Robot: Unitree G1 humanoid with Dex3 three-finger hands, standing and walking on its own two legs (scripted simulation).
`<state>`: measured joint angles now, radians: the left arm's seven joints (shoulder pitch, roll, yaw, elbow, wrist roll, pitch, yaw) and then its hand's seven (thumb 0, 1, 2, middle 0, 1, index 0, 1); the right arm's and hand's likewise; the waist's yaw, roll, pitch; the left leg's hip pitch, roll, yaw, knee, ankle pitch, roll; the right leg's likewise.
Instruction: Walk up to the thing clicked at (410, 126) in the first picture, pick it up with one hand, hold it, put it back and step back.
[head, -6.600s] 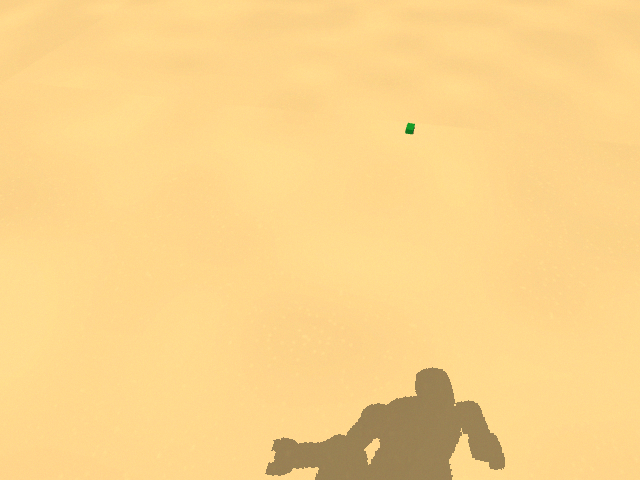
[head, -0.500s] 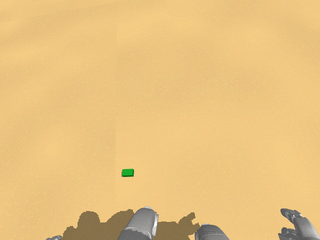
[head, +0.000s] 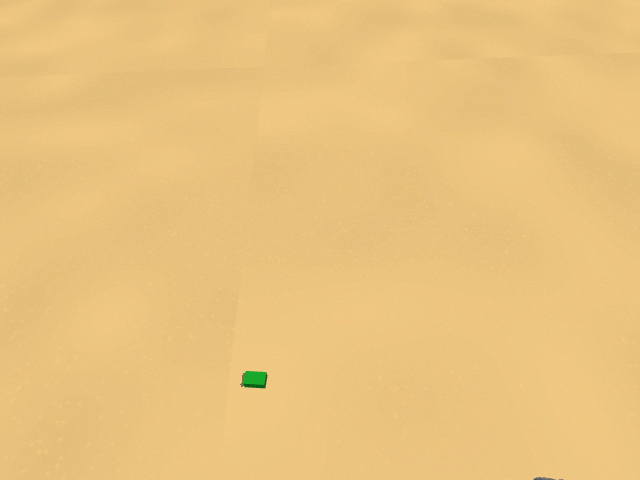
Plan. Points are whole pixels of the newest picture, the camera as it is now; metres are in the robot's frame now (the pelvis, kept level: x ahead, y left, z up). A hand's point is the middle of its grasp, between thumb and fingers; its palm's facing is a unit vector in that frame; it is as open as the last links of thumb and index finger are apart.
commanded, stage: walk up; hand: left
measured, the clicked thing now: (255, 379) +0.55 +0.24 -0.75
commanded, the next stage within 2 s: stand in 1.14 s
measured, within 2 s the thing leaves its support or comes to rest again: neither
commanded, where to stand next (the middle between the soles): +0.14 -0.01 m, yaw -3 degrees
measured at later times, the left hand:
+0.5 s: hand out of the picture +0.13 +0.26 -0.13, palm faces -0.02 -0.94 -0.35, open 7.4 cm
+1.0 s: hand out of the picture +0.11 +0.26 -0.13, palm faces -0.03 -0.94 -0.34, open 7.4 cm
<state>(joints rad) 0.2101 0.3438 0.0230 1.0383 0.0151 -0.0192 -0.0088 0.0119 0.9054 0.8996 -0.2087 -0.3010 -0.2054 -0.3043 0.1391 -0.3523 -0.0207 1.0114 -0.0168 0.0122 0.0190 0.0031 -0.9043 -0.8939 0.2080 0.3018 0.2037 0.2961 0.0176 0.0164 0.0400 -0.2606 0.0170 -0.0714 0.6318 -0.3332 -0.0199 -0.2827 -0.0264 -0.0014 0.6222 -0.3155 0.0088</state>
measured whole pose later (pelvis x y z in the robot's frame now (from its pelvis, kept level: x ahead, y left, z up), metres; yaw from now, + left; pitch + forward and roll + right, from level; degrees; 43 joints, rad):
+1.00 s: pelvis +0.02 +0.01 +0.02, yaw -1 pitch -3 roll +0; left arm 0.08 0.34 0.02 1.17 0.01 -0.02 -0.01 0.01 0.91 0.90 -0.21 -0.30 -0.20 -0.30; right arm 0.10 -0.34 -0.02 1.14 -0.02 0.00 0.01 0.00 -0.91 -0.89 0.21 0.30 0.20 0.30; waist -0.01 0.01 0.06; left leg -0.11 0.01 -0.04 0.37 -0.22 -0.02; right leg -0.15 -0.04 0.03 0.38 -0.18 0.04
